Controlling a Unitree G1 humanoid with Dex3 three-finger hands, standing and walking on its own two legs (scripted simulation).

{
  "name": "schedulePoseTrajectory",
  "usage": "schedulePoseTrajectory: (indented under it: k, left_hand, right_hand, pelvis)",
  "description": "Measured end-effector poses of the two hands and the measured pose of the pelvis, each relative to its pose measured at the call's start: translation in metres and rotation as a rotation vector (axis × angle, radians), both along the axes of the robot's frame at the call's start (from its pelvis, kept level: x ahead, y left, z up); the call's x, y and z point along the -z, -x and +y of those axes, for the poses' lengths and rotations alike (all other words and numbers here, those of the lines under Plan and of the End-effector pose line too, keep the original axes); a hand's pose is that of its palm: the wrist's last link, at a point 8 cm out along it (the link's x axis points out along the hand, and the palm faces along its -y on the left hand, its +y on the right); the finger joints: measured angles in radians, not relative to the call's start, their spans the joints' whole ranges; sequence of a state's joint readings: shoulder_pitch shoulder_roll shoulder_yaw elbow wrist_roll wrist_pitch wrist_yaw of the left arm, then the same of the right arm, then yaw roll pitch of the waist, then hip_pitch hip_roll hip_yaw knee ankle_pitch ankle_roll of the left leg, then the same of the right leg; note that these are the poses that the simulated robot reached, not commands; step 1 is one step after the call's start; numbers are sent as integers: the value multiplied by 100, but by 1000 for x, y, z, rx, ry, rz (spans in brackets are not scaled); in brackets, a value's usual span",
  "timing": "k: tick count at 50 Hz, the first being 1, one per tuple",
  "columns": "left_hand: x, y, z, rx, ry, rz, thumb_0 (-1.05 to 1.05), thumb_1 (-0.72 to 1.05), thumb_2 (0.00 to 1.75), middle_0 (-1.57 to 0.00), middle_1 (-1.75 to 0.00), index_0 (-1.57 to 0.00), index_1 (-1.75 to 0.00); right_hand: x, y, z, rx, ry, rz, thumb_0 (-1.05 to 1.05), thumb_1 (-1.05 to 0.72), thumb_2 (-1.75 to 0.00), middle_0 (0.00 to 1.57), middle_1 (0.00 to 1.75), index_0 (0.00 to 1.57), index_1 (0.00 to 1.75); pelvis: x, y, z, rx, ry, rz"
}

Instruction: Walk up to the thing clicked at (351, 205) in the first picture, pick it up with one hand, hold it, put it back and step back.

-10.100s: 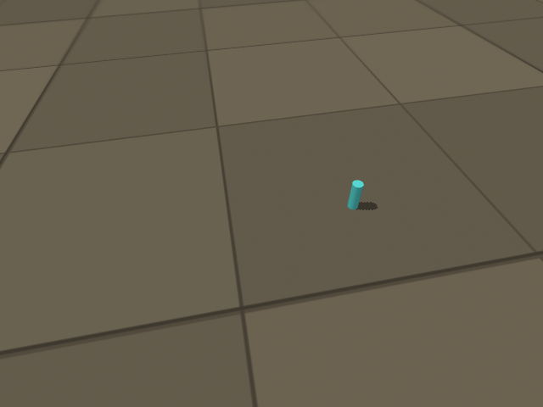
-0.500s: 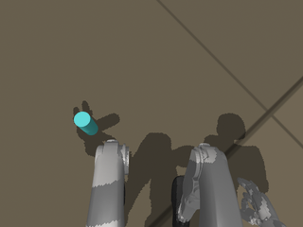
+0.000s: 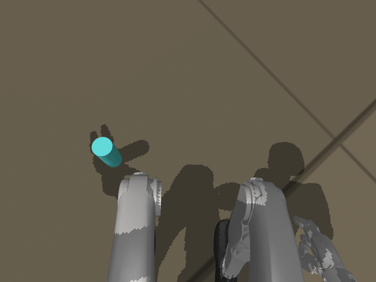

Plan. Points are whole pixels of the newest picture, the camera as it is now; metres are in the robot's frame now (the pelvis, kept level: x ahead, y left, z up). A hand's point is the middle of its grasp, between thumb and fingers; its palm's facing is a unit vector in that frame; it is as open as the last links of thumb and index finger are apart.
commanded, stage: go down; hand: left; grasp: from the side
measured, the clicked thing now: (108, 153) +0.41 +0.27 -0.29
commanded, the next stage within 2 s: approach in 0.12 s
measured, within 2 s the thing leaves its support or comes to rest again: neither
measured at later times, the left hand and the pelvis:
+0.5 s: hand out of the picture +0.30 +0.44 -0.04, palm faces +0.35 -0.94 -0.03, open 17.6 cm; pelvis +0.00 +0.00 -0.02, yaw -1 degrees
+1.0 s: hand (72, 161) +0.36 +0.35 -0.23, palm faces +0.25 -0.97 +0.06, open 17.6 cm; pelvis -0.01 +0.02 -0.08, yaw -7 degrees
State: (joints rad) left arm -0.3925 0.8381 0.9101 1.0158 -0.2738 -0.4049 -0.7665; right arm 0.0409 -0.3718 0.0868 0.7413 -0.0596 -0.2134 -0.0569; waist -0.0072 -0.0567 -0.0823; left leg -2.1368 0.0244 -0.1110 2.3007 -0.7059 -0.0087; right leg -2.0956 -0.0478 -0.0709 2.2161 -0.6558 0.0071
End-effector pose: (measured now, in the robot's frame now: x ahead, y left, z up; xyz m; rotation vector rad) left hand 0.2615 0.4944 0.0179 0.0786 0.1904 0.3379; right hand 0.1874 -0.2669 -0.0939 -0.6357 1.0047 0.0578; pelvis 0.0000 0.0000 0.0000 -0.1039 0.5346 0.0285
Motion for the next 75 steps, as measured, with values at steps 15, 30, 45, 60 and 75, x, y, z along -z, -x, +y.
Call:
schedulePoseTrajectory:
  k: [15, 30, 45, 60, 75]
  left_hand:
    - [-10, -2, 8, -15, 4, -25, -2, -54, 6, -6, -2, -2, -5]
    - [109, -20, -31, 9, 85, -113, -2, -54, 4, -8, -4, -4, -7]
    - [226, -57, -72, 69, 132, -76, -2, -58, 4, -8, -7, -5, -9]
    - [268, -70, -137, -9, 115, -138, -2, -60, 3, -8, -9, -8, -9]
    - [275, -70, -164, 11, 83, -148, -2, -53, 4, -7, -7, -7, -6]
  right_hand:
    - [-10, 4, 2, 6, -2, -13, 1, -93, -91, 20, 30, 21, 31]
    - [11, -8, 5, -140, 77, -9, 1, -91, -90, 20, 30, 21, 31]
    - [20, -3, 20, -290, 234, 103, 1, -93, -90, 20, 30, 21, 31]
    - [18, 36, 31, -331, 277, 212, 0, -93, -90, 21, 30, 21, 31]
    - [12, 64, 29, -337, 294, 259, 0, -92, -90, 21, 30, 21, 31]
  pelvis:
    - [-5, 2, 2, -1, 6, 2]
    - [39, 6, 1, 29, 28, -80]
    - [77, 9, 12, 61, 114, -211]
    - [91, 22, 18, 81, 173, -331]
    - [98, 29, 21, 100, 191, -381]
